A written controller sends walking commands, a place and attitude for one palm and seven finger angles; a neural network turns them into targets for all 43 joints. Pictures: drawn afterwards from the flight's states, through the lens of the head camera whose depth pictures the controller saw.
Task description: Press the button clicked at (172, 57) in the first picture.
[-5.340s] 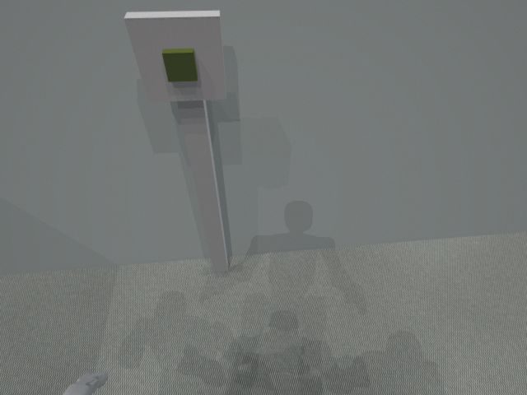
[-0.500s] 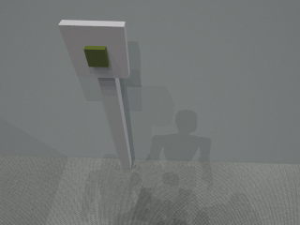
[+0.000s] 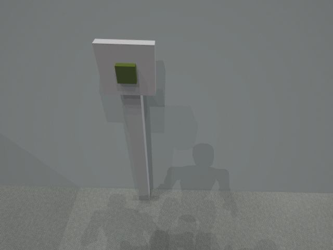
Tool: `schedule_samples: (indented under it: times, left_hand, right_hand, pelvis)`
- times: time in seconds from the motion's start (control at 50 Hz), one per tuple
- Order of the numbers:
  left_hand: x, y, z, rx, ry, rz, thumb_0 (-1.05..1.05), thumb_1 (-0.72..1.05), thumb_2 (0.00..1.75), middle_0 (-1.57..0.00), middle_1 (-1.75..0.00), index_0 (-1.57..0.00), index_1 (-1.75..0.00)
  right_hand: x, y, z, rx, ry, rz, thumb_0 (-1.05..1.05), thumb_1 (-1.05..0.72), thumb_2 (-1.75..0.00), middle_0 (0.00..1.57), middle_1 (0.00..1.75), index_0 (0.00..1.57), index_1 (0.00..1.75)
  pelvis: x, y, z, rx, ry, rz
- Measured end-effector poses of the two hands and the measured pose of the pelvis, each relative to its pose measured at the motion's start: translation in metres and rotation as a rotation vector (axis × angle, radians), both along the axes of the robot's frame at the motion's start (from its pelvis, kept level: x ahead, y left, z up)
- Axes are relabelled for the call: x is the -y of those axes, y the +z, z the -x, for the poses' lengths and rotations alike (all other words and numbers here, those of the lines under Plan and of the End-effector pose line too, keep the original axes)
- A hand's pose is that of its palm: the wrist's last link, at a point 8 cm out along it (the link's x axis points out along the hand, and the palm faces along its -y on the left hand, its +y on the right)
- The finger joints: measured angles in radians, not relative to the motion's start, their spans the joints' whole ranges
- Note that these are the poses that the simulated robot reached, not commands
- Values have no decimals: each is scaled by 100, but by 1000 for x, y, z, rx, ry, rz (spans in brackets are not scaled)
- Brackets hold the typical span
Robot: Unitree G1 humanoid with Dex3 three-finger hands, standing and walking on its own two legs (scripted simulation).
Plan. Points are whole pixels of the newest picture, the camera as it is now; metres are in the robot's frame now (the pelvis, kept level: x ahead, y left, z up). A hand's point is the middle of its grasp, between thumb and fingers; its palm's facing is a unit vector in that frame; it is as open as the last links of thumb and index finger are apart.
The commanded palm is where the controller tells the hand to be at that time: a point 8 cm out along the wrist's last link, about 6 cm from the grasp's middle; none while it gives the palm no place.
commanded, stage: shuffle to correct the standing spot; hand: left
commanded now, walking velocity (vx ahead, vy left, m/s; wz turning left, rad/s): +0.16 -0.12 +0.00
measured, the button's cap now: (126, 73) +0.55 +0.16 +0.16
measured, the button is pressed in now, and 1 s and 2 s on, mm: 0 0 0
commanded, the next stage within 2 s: come to a stop and stand still in 0.38 s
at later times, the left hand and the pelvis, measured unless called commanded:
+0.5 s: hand out of the picture -0.02 +0.12 -0.20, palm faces +0.07 -0.99 -0.10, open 7.4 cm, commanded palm none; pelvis +0.06 -0.03 -0.02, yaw +1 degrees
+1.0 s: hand out of the picture +0.14 +0.15 -0.19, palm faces +0.06 -0.98 -0.20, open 7.3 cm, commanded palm none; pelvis +0.07 -0.03 -0.02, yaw +1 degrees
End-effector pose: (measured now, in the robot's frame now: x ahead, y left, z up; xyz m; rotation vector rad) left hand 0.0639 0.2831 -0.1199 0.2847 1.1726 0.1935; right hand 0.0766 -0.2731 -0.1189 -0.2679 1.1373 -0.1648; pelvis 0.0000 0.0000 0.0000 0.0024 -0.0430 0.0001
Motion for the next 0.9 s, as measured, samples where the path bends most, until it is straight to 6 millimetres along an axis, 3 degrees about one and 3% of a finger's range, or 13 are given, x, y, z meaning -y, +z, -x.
schedule_samples:
  times: [0.12,0.32,0.4,0.5,0.58,0.7,0.74,0.82,0.9]
  left_hand:
    - [13,-7,22,-75,6,12,0,91,90,-20,-30,-20,-30]
    - [80,-30,71,-256,61,134,0,91,90,-20,-30,-20,-30]
    - [102,-38,84,-305,116,181,0,91,90,-20,-30,-20,-30]
    - [113,-49,90,-372,154,235,0,91,90,-20,-30,-20,-30]
    - [114,-47,64,-407,106,233,1,91,90,-20,-30,-20,-30]
    - [111,-38,-19,-234,76,179,1,91,90,-20,-30,-20,-30]
    - [107,-39,-38,-193,69,136,2,93,90,-20,-30,-20,-30]
    - [101,-34,-65,-123,69,95,2,93,90,-20,-30,-20,-30]
    - [98,-31,-74,-67,71,90,1,92,90,-20,-30,-20,-30]
  right_hand:
    - [2,-9,31,-87,-38,-14,0,-90,-90,20,29,20,30]
    - [-10,-31,75,-276,-105,-96,0,-90,-90,20,29,20,30]
    - [-14,-33,71,-322,-110,-99,0,-90,-90,20,29,20,30]
    - [-23,-31,39,-285,-111,-80,0,-90,-90,20,29,20,30]
    - [-30,-27,22,-224,-152,-80,0,-90,-90,20,29,20,30]
    - [-37,-32,17,-288,-157,-131,0,-90,-90,20,29,20,30]
    - [-33,-39,14,-303,-170,-150,0,-90,-90,20,29,20,30]
    - [-23,-47,1,-303,-179,-159,0,-90,-90,20,29,20,30]
    - [-15,-45,-15,-272,-147,-130,0,-91,-90,20,29,20,30]
  pelvis:
    - [4,0,-1,-5,-5,-5]
    - [27,-6,-27,-15,-7,5]
    - [31,-10,-42,-26,9,28]
    - [26,-16,-62,-26,11,33]
    - [26,-12,-80,-27,-26,17]
    - [37,-7,-96,-21,-8,12]
    - [44,-12,-101,-20,-8,-1]
    - [50,-15,-101,-31,18,10]
    - [45,-14,-89,-27,28,14]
